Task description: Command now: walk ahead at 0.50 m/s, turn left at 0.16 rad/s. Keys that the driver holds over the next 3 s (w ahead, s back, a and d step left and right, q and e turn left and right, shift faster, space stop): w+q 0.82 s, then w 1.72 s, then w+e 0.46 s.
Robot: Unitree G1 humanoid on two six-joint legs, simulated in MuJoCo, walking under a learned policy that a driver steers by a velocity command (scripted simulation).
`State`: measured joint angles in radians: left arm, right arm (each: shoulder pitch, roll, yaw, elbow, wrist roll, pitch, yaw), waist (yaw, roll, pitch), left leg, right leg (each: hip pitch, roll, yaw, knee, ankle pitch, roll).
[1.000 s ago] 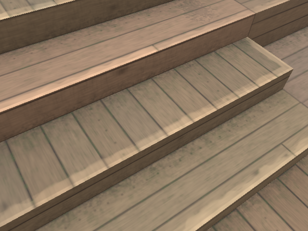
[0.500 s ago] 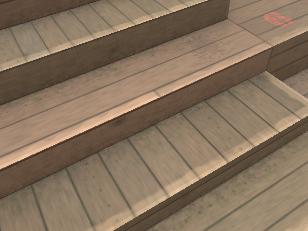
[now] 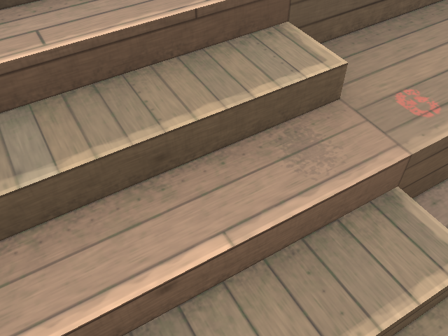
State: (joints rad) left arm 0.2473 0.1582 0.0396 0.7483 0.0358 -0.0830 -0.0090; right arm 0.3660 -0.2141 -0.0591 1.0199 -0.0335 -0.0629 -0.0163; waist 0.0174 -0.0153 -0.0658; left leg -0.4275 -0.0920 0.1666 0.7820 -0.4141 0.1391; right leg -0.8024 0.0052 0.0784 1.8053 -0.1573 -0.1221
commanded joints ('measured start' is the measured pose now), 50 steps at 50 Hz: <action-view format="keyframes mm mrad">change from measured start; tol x32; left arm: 1 7 -56 -49 -85 14 26 -1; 12 -624 -62 -81 -379 15 17 -12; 19 143 196 46 -181 -5 26 21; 40 351 80 6 258 14 -62 27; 50 108 84 37 -45 -27 -50 -44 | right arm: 1 19 39 22 -6 8 -44 27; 12 381 -12 1 -3 8 -38 -44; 40 -612 113 62 -583 0 50 -11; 50 -129 -180 -64 -372 9 59 4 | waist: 1 57 -4 158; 12 -166 112 160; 18 230 228 -300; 20 183 -255 -470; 29 -107 14 101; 50 -89 16 -256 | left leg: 1 2 199 -353 -457 67 56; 13 528 284 -486 -698 520 152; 17 296 265 -335 -407 1705 49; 19 42 143 -307 195 1280 -54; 20 -82 -46 -291 645 227 -90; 35 -908 55 -223 1377 174 14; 40 -973 102 -110 1063 25 6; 45 -113 -36 146 443 -68 63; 50 316 333 -985 -419 -182 216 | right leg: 1 -285 -57 -58 -37 -53 1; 12 -815 -123 -143 -63 -395 56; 17 491 68 -256 -658 -166 -36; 21 779 -408 799 -1388 -176 -170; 26 339 -327 261 -1429 -323 -64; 42 766 -232 -346 -1777 313 0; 46 873 -325 -350 -1204 1724 -23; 49 200 27 -73 -153 -15 105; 50 107 -7 20 9 28 89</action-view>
